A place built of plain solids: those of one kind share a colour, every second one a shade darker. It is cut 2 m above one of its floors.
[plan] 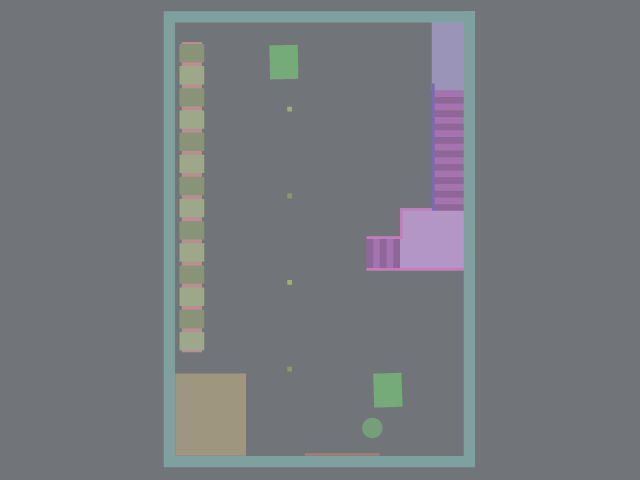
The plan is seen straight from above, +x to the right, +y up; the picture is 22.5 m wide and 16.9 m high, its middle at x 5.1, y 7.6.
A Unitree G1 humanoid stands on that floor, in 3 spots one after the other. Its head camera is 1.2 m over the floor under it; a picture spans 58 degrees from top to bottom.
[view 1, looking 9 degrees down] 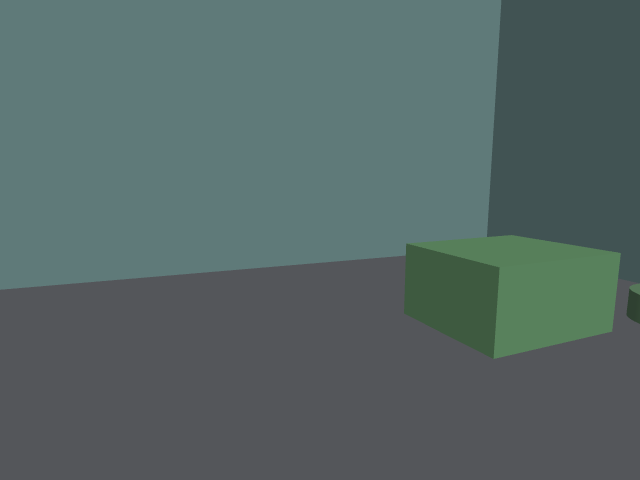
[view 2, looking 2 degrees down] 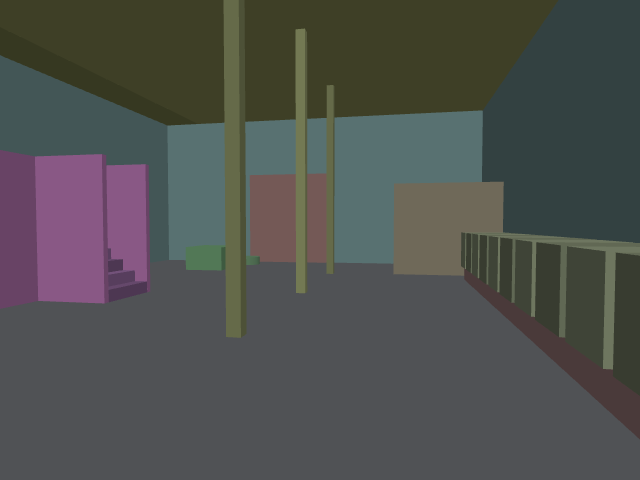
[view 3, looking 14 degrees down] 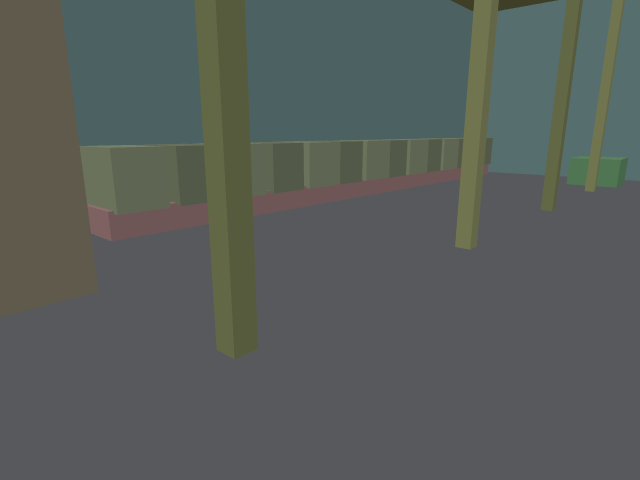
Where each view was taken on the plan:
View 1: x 4.93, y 4.93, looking -22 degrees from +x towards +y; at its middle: wall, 5.71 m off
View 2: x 2.25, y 13.56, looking -79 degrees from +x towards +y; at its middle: loading_door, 13.73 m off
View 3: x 5.88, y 1.70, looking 132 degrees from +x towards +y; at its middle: ground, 4.96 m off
